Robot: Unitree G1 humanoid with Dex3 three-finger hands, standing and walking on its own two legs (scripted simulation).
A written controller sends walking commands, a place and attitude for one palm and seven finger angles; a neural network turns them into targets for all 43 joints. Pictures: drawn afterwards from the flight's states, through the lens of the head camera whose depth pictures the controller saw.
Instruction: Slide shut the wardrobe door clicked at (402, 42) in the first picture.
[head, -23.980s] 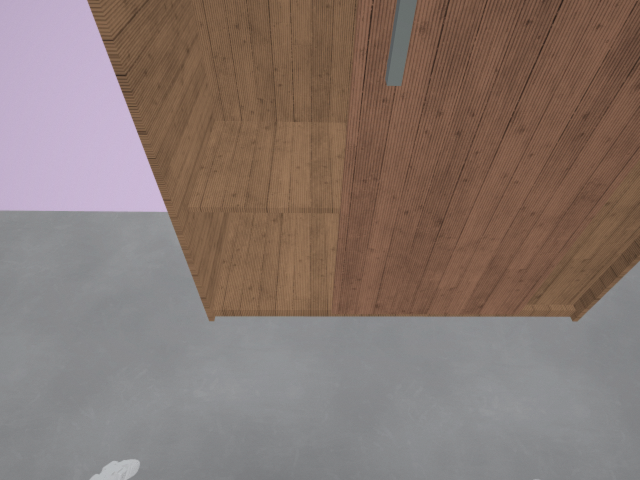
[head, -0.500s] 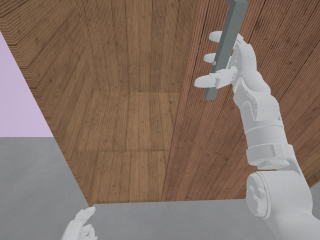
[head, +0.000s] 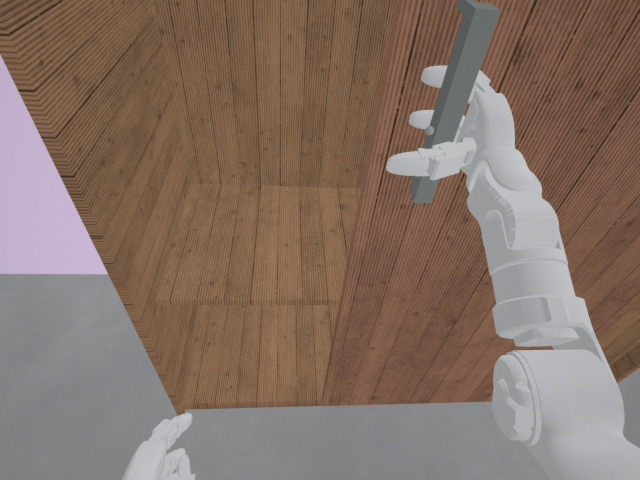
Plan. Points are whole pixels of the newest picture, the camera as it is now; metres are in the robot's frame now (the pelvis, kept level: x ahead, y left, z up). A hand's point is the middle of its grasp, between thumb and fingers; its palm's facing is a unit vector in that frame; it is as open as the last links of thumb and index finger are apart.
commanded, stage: grip the handle and tug to test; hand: right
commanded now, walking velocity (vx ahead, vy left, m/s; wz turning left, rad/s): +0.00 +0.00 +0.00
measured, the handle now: (440, 110) +0.48 -0.11 +0.27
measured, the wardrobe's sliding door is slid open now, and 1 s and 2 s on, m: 0.42 0.42 0.41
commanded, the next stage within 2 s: tug the door sideways, standing still in 1.26 s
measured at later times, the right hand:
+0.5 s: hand (431, 130) +0.43 -0.09 +0.26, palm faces -0.04 +1.00 -0.03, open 6.3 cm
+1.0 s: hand (430, 129) +0.43 -0.09 +0.26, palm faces -0.04 +1.00 -0.02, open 5.9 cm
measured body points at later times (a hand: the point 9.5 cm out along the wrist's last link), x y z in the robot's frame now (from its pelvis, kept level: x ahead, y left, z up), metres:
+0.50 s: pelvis +0.01 +0.00 +0.00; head -0.01 +0.02 +0.45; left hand +0.18 +0.22 -0.10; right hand +0.43 -0.14 +0.27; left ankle +0.05 +0.12 -0.74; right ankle -0.06 -0.09 -0.74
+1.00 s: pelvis +0.00 +0.00 +0.00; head -0.01 +0.02 +0.45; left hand +0.16 +0.22 -0.10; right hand +0.43 -0.14 +0.27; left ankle +0.05 +0.12 -0.74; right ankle -0.06 -0.09 -0.74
